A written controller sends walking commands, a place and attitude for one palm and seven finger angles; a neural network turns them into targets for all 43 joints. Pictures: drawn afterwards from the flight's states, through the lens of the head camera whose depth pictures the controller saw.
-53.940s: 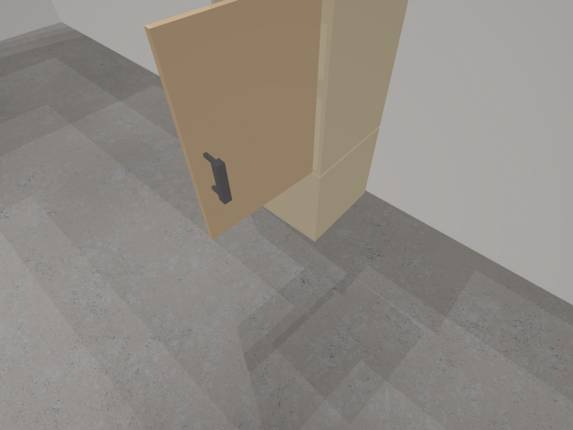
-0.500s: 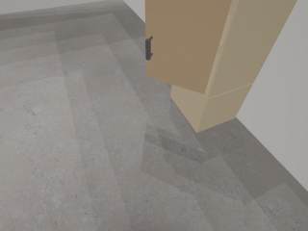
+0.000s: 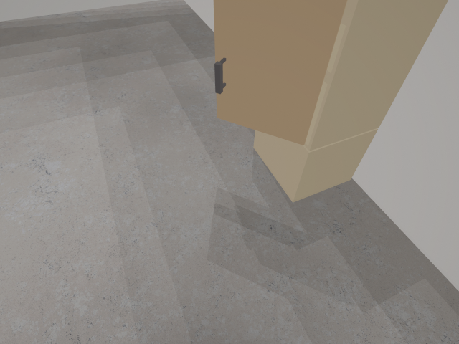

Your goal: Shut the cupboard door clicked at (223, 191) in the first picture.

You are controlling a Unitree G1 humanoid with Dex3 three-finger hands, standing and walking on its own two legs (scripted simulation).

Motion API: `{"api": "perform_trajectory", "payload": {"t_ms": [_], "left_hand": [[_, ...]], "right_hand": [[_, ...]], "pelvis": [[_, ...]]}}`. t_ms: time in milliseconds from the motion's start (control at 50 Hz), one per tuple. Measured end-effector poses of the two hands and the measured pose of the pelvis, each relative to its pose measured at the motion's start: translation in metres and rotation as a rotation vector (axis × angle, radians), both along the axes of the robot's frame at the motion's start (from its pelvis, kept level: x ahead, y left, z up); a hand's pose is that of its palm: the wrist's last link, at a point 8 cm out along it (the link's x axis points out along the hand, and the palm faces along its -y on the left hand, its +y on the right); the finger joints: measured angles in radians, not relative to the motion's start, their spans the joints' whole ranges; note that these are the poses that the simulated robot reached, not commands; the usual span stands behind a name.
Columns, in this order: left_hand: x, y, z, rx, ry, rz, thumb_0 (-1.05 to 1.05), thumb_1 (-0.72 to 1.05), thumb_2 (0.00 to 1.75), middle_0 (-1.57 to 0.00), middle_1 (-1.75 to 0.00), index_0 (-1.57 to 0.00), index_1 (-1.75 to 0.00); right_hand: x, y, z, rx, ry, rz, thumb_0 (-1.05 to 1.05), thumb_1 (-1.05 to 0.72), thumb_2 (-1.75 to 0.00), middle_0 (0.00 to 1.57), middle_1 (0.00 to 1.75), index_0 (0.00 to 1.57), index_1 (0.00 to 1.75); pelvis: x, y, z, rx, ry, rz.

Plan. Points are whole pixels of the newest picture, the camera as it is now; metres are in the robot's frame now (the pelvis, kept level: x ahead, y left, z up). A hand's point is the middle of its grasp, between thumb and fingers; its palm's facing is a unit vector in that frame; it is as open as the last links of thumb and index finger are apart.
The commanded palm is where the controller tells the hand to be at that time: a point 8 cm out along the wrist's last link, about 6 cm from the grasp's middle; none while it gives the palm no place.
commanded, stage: walk to a spot facing it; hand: left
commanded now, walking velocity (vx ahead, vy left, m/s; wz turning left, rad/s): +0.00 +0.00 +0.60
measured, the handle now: (221, 75) +1.07 +0.09 -0.11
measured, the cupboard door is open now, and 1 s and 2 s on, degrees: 40 40 40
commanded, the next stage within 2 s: turn to face it in 1.42 s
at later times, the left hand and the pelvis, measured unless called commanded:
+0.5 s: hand out of the picture +0.02 +0.24 -0.20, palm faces +0.23 -0.95 -0.22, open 7.4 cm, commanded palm none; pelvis +0.00 +0.03 -0.02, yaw +14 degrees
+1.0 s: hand out of the picture +0.10 +0.21 -0.15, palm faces +0.52 -0.82 -0.25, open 7.4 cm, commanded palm none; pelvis +0.12 +0.00 +0.00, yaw +33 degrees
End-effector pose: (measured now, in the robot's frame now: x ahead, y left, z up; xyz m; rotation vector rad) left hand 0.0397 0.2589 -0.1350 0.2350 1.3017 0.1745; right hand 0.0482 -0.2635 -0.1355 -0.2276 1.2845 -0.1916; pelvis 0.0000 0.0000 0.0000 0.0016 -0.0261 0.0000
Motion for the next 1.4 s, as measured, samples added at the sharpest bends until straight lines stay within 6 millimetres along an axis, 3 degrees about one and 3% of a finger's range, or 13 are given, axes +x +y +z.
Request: {"api": "perform_trajectory", "payload": {"t_ms": [180,300,420,540,700,800,880,980,1080,1160,1300,1360,1400], "left_hand": [[0.011,-0.001,-0.002,0.014,-0.03,0.043,0.0,0.91,0.9,-0.2,-0.3,-0.2,-0.3],[-0.008,0.001,-0.018,-0.012,-0.036,0.125,0.0,0.91,0.9,-0.2,-0.3,-0.2,-0.3],[-0.033,0.018,-0.044,-0.052,-0.003,0.22,0.0,0.91,0.9,-0.2,-0.3,-0.2,-0.3],[-0.037,0.033,-0.026,-0.056,-0.002,0.262,0.01,0.91,0.9,-0.2,-0.3,-0.2,-0.3],[-0.006,0.043,0.0,-0.021,-0.121,0.311,0.01,0.91,0.9,-0.2,-0.3,-0.2,-0.3],[0.028,0.035,0.011,0.002,-0.191,0.332,0.01,0.91,0.9,-0.2,-0.3,-0.2,-0.3],[0.05,0.022,0.012,0.043,-0.26,0.364,0.01,0.91,0.9,-0.2,-0.3,-0.2,-0.3],[0.035,-0.004,0.016,0.047,-0.214,0.492,0.0,0.91,0.9,-0.2,-0.3,-0.2,-0.3],[0.008,-0.033,0.012,-0.002,-0.1,0.626,0.0,0.91,0.9,-0.2,-0.3,-0.2,-0.3],[-0.016,-0.059,0.004,-0.048,-0.01,0.745,0.01,0.91,0.9,-0.2,-0.3,-0.2,-0.3],[-0.055,-0.091,-0.01,-0.16,0.176,0.938,0.01,0.91,0.9,-0.2,-0.3,-0.2,-0.3],[-0.065,-0.086,-0.021,-0.208,0.24,0.989,0.01,0.91,0.9,-0.2,-0.3,-0.2,-0.3],[-0.065,-0.068,-0.028,-0.218,0.252,1.008,0.01,0.91,0.9,-0.2,-0.3,-0.2,-0.3]], "right_hand": [[0.009,0.002,-0.008,0.013,0.029,0.032,0.0,-0.91,-0.89,0.2,0.3,0.2,0.3],[0.015,0.02,-0.017,0.021,0.083,0.081,0.0,-0.91,-0.89,0.2,0.3,0.2,0.3],[0.036,0.046,-0.02,0.001,0.065,0.164,0.01,-0.91,-0.89,0.2,0.3,0.2,0.3],[0.044,0.063,-0.006,-0.003,0.067,0.228,0.0,-0.91,-0.89,0.2,0.3,0.2,0.3],[0.064,0.062,0.006,0.011,0.087,0.282,0.0,-0.91,-0.89,0.21,0.3,0.2,0.3],[0.092,0.046,0.001,0.019,0.104,0.313,0.0,-0.91,-0.89,0.21,0.3,0.21,0.3],[0.13,0.03,-0.017,0.028,0.115,0.353,0.01,-0.91,-0.89,0.21,0.3,0.2,0.3],[0.205,0.037,-0.015,0.028,0.082,0.462,0.01,-0.91,-0.89,0.2,0.3,0.2,0.3],[0.284,0.073,-0.002,0.051,0.006,0.574,0.01,-0.91,-0.89,0.2,0.3,0.2,0.29],[0.338,0.122,0.0,0.061,-0.017,0.693,0.01,-0.92,-0.9,0.2,0.3,0.2,0.29],[0.419,0.259,-0.004,0.115,-0.1,0.932,0.01,-0.92,-0.9,0.2,0.3,0.19,0.29],[0.443,0.321,-0.007,0.147,-0.19,1.003,0.01,-0.91,-0.9,0.2,0.3,0.2,0.29],[0.452,0.348,-0.008,0.159,-0.239,1.024,0.0,-0.91,-0.89,0.2,0.3,0.2,0.29]], "pelvis": [[0.004,-0.004,-0.005,0.001,0.01,0.048],[0.004,0.004,-0.015,-0.015,-0.005,0.132],[0.005,0.025,-0.03,-0.011,0.0,0.214],[0.008,0.034,-0.014,-0.03,0.035,0.267],[0.034,0.028,-0.001,-0.043,0.055,0.356],[0.059,0.014,-0.001,-0.033,0.054,0.416],[0.088,0.0,-0.014,-0.007,0.054,0.47],[0.118,-0.002,-0.008,0.0,0.041,0.558],[0.148,0.007,0.001,0.009,0.05,0.647],[0.168,0.022,-0.001,0.0,0.048,0.72],[0.198,0.068,-0.014,-0.016,0.047,0.816],[0.208,0.101,-0.029,-0.024,0.039,0.846],[0.212,0.119,-0.034,-0.028,0.028,0.869]]}}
